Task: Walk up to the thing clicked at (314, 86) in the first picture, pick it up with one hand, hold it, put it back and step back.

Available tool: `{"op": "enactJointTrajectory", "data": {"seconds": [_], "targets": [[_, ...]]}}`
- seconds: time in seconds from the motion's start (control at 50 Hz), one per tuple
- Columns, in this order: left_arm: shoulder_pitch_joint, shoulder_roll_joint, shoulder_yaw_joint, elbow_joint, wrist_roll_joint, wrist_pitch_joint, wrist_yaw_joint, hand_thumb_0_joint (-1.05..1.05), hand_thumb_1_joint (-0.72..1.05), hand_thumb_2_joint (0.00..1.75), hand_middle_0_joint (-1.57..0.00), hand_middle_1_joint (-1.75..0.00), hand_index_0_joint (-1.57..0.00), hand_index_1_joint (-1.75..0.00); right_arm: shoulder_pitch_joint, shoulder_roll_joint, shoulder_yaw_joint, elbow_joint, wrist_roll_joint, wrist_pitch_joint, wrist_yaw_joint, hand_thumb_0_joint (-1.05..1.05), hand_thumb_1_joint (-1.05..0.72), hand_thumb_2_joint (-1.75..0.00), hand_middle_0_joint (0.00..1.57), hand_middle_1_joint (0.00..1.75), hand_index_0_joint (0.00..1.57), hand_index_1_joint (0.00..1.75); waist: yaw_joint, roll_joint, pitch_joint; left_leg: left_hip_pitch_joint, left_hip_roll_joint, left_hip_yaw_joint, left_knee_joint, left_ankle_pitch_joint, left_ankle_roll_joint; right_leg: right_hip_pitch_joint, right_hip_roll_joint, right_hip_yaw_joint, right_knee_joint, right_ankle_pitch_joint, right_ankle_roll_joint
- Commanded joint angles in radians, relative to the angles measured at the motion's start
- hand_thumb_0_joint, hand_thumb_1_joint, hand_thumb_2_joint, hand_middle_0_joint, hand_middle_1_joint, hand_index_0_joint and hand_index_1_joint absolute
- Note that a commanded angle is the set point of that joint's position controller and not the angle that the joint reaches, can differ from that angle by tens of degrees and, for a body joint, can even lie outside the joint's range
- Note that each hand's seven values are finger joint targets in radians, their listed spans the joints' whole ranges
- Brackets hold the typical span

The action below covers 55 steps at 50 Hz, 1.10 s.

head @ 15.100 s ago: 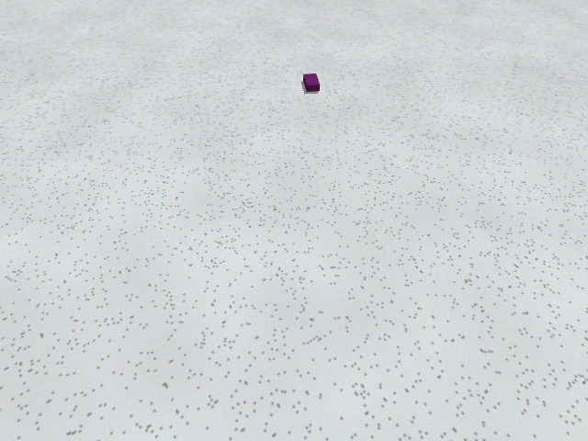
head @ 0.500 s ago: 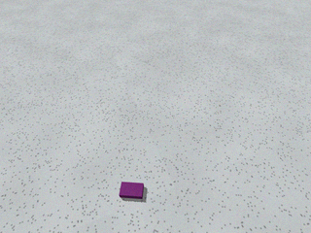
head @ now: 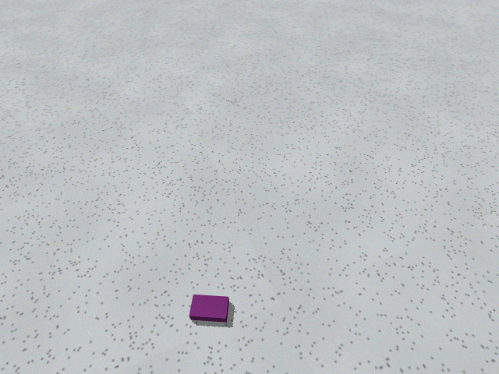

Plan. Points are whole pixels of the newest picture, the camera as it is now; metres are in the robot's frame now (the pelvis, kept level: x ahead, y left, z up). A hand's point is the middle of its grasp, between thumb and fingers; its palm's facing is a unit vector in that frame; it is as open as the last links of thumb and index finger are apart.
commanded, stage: walk up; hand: left
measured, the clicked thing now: (209, 308) +0.50 +0.17 -0.76
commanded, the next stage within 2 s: none
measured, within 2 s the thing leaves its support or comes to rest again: neither
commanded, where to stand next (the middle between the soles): +0.09 -0.02 m, yaw -2 degrees
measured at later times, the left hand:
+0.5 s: hand out of the picture +0.16 +0.19 -0.15, palm faces -0.03 -0.92 -0.39, open 7.3 cm
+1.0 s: hand (124, 359) +0.19 +0.24 -0.16, palm faces -0.02 -0.91 -0.42, open 7.3 cm
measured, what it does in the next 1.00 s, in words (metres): steps on the spot: right foot, then left foot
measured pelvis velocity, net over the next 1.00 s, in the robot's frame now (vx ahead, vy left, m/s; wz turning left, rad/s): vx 0.09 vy -0.03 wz -0.03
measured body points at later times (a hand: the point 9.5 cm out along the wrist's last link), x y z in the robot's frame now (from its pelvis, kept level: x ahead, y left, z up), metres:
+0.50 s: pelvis +0.08 -0.06 -0.01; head +0.13 -0.09 +0.44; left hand +0.16 +0.23 -0.12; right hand +0.14 -0.38 -0.15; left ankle +0.09 +0.09 -0.71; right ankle +0.08 -0.17 -0.75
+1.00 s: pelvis +0.09 -0.03 -0.02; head +0.13 -0.04 +0.43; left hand +0.19 +0.29 -0.13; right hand +0.22 -0.34 -0.14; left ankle +0.13 +0.09 -0.75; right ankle +0.08 -0.17 -0.75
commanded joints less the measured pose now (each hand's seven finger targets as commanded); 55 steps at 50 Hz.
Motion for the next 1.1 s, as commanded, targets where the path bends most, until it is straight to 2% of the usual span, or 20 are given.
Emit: {"op": "enactJointTrajectory", "data": {"seconds": [0.0, 0.1, 0.16, 0.18, 0.2, 0.22, 0.24, 0.32, 0.48, 0.56, 0.58, 0.6, 0.64, 0.68, 0.72, 0.76, 0.8, 0.92, 1.02, 1.08], "targets": [[-0.054, 0.228, 0.078, -0.123, 0.022, 0.008, -0.009, 0.0, 0.9, 0.9, -0.2, -0.3, -0.2, -0.3, 0.081, -0.347, -0.11, -0.077, -0.013, -0.029, -0.029, 0.0, -0.9, -0.9, 0.2, 0.3, 0.2, 0.3, -0.059, 0.083, 0.115, -0.03, 0.387, -0.397, -0.25, -0.467, 0.229, -0.343, -0.026, 0.056, 0.38, -0.249, 0.002], [0.017, 0.201, 0.079, -0.162, 0.006, -0.012, -0.03, 0.0, 0.9, 0.9, -0.2, -0.3, -0.2, -0.3, -0.003, -0.289, -0.105, -0.159, -0.025, -0.041, -0.021, 0.0, -0.9, -0.9, 0.2, 0.3, 0.2, 0.3, -0.008, 0.156, 0.073, 0.048, 0.272, -0.161, -0.084, -0.082, 0.185, -0.273, -0.085, 0.049, 0.222, -0.192, -0.004], [0.135, 0.176, 0.081, -0.116, 0.006, -0.031, -0.01, 0.0, 0.9, 0.9, -0.2, -0.3, -0.2, -0.3, -0.034, -0.239, -0.086, -0.199, -0.011, -0.012, -0.009, 0.0, -0.9, -0.9, 0.2, 0.3, 0.2, 0.3, 0.041, 0.121, 0.003, -0.095, 0.149, 0.006, 0.162, 0.133, 0.106, 0.072, 0.013, -0.041, -0.016, 0.078, 0.004], [0.195, 0.225, 0.093, -0.096, 0.008, -0.043, 0.006, 0.0, 0.9, 0.9, -0.2, -0.3, -0.2, -0.3, 0.008, -0.191, -0.068, -0.201, -0.001, -0.002, -0.009, 0.0, -0.9, -0.9, 0.2, 0.3, 0.2, 0.3, 0.056, -0.028, -0.037, -0.163, 0.092, 0.046, 0.331, 0.041, 0.069, 0.185, -0.025, 0.03, -0.073, 0.179, 0.014], [0.217, 0.314, 0.114, -0.103, 0.012, -0.051, 0.024, 0.0, 0.9, 0.9, -0.2, -0.3, -0.2, -0.3, 0.039, -0.117, -0.042, -0.227, 0.012, 0.005, -0.01, 0.0, -0.9, -0.9, 0.2, 0.3, 0.2, 0.3, 0.054, -0.292, -0.064, -0.324, -0.013, 0.075, 0.508, -0.285, 0.019, 0.25, -0.212, 0.309, -0.146, 0.255, -0.04], [0.164, 0.353, 0.112, -0.138, 0.012, -0.05, 0.03, 0.0, 0.9, 0.9, -0.2, -0.3, -0.2, -0.3, 0.067, -0.158, -0.05, -0.213, 0.014, 0.028, -0.017, 0.0, -0.9, -0.9, 0.2, 0.3, 0.2, 0.3, 0.04, -0.186, -0.069, -0.304, -0.026, -0.071, 0.569, -0.391, 0.018, 0.138, -0.329, 0.499, -0.197, 0.044, -0.143], [0.122, 0.376, 0.114, -0.163, 0.012, -0.046, 0.031, 0.0, 0.9, 0.9, -0.2, -0.3, -0.2, -0.3, 0.086, -0.208, -0.071, -0.201, 0.014, 0.035, -0.022, 0.0, -0.9, -0.9, 0.2, 0.3, 0.2, 0.3, 0.028, -0.164, -0.006, -0.273, -0.001, -0.093, 0.641, -0.416, 0.019, 0.039, -0.361, 0.533, -0.185, -0.019, -0.215], [0.065, 0.259, 0.078, -0.193, -0.012, -0.058, 0.046, 0.0, 0.9, 0.9, -0.2, -0.3, -0.2, -0.3, 0.131, -0.2, -0.059, -0.167, 0.025, 0.041, -0.016, 0.0, -0.9, -0.9, 0.2, 0.3, 0.2, 0.3, -0.019, -0.11, -0.007, -0.317, 0.037, -0.157, 0.626, -0.276, 0.023, 0.077, -0.248, 0.238, -0.114, 0.29, -0.158], [0.051, 0.259, 0.077, -0.235, -0.02, -0.057, 0.068, 0.0, 0.9, 0.9, -0.2, -0.3, -0.2, -0.3, 0.083, -0.195, -0.067, -0.195, 0.008, 0.048, -0.021, 0.0, -0.9, -0.9, 0.2, 0.3, 0.2, 0.3, 0.0, -0.143, -0.073, -0.238, 0.032, -0.094, 0.358, -0.158, 0.011, 0.112, -0.274, 0.13, 0.062, 0.735, -0.176], [-0.005, 0.247, 0.067, -0.25, -0.038, -0.034, 0.066, 0.0, 0.9, 0.9, -0.2, -0.3, -0.2, -0.3, 0.1, -0.217, -0.085, -0.183, 0.0, 0.032, -0.016, 0.0, -0.9, -0.9, 0.2, 0.3, 0.2, 0.3, -0.036, -0.105, -0.076, -0.068, 0.017, -0.066, 0.127, 0.26, 0.038, -0.033, -0.192, 0.063, 0.188, 0.519, -0.082], [0.012, 0.224, 0.062, -0.258, -0.041, -0.028, 0.064, 0.0, 0.9, 0.9, -0.2, -0.3, -0.2, -0.3, 0.067, -0.277, -0.103, -0.203, -0.004, 0.029, -0.017, 0.0, -0.9, -0.9, 0.2, 0.3, 0.2, 0.3, -0.018, 0.01, -0.097, -0.04, 0.122, -0.196, 0.12, 0.461, 0.075, -0.08, -0.121, 0.024, 0.25, 0.35, -0.038], [0.027, 0.205, 0.054, -0.248, -0.052, -0.02, 0.064, 0.0, 0.9, 0.9, -0.2, -0.3, -0.2, -0.3, 0.006, -0.306, -0.104, -0.227, 0.003, 0.025, -0.016, 0.0, -0.9, -0.9, 0.2, 0.3, 0.2, 0.3, 0.003, 0.087, -0.101, -0.073, 0.217, -0.316, 0.08, 0.484, 0.137, -0.087, -0.022, -0.01, 0.309, 0.121, -0.002], [0.061, 0.206, 0.052, -0.2, -0.044, -0.008, 0.067, 0.0, 0.9, 0.9, -0.2, -0.3, -0.2, -0.3, -0.067, -0.288, -0.091, -0.23, 0.015, 0.024, -0.012, 0.0, -0.9, -0.9, 0.2, 0.3, 0.2, 0.3, 0.021, 0.143, -0.09, -0.185, 0.283, -0.35, 0.099, 0.412, 0.219, 0.015, 0.001, -0.008, 0.304, -0.224, -0.013], [0.055, 0.206, 0.05, -0.177, -0.034, -0.019, 0.061, 0.0, 0.9, 0.9, -0.2, -0.3, -0.2, -0.3, -0.085, -0.26, -0.081, -0.227, 0.017, 0.034, -0.011, 0.0, -0.9, -0.9, 0.2, 0.3, 0.2, 0.3, 0.027, 0.15, -0.086, -0.178, 0.21, -0.242, 0.142, 0.391, 0.16, 0.033, -0.022, 0.003, 0.147, -0.107, -0.019], [0.061, 0.246, 0.058, -0.174, -0.028, -0.035, 0.061, 0.0, 0.9, 0.9, -0.2, -0.3, -0.2, -0.3, -0.077, -0.241, -0.075, -0.235, 0.029, 0.037, -0.012, 0.0, -0.9, -0.9, 0.2, 0.3, 0.2, 0.3, 0.024, 0.1, -0.129, -0.156, 0.118, -0.146, 0.253, 0.422, 0.089, 0.068, -0.095, 0.066, 0.121, 0.25, -0.038], [0.016, 0.297, 0.067, -0.175, -0.027, -0.04, 0.062, 0.0, 0.9, 0.9, -0.2, -0.3, -0.2, -0.3, -0.059, -0.222, -0.073, -0.221, 0.035, 0.04, -0.012, 0.0, -0.9, -0.9, 0.2, 0.3, 0.2, 0.3, 0.004, 0.025, -0.138, -0.156, 0.049, -0.105, 0.325, 0.331, 0.044, 0.059, -0.198, 0.172, 0.09, 0.401, -0.106], [-0.049, 0.306, 0.061, -0.19, -0.025, -0.035, 0.06, 0.0, 0.9, 0.9, -0.2, -0.3, -0.2, -0.3, -0.051, -0.225, -0.077, -0.209, 0.027, 0.046, -0.012, 0.0, -0.9, -0.9, 0.2, 0.3, 0.2, 0.3, -0.022, -0.03, -0.096, -0.117, 0.034, -0.093, 0.312, 0.215, 0.035, -0.04, -0.228, 0.192, 0.083, 0.369, -0.134], [-0.023, 0.214, 0.032, -0.165, -0.024, -0.021, 0.051, 0.0, 0.9, 0.9, -0.2, -0.3, -0.2, -0.3, -0.105, -0.251, -0.076, -0.209, 0.022, 0.028, -0.002, 0.0, -0.9, -0.9, 0.2, 0.3, 0.2, 0.3, -0.001, 0.006, -0.128, -0.129, 0.198, -0.256, 0.12, 0.304, 0.16, 0.01, -0.038, 0.017, 0.208, 0.048, -0.013], [-0.03, 0.272, 0.044, -0.145, -0.018, -0.03, 0.046, 0.0, 0.9, 0.9, -0.2, -0.3, -0.2, -0.3, -0.149, -0.238, -0.072, -0.199, 0.023, 0.042, 0.002, 0.0, -0.9, -0.9, 0.2, 0.3, 0.2, 0.3, -0.005, 0.003, -0.048, -0.135, 0.064, -0.137, 0.169, 0.115, 0.054, -0.053, -0.147, 0.14, 0.024, 0.102, -0.054], [-0.068, 0.275, 0.043, -0.153, -0.017, -0.035, 0.046, 0.0, 0.9, 0.9, -0.2, -0.3, -0.2, -0.3, -0.115, -0.224, -0.068, -0.173, 0.022, 0.043, 0.009, 0.0, -0.9, -0.9, 0.2, 0.3, 0.2, 0.3, -0.024, -0.025, -0.053, -0.075, 0.053, -0.131, 0.154, 0.082, 0.044, -0.095, -0.164, 0.155, -0.03, 0.05, -0.057]]}}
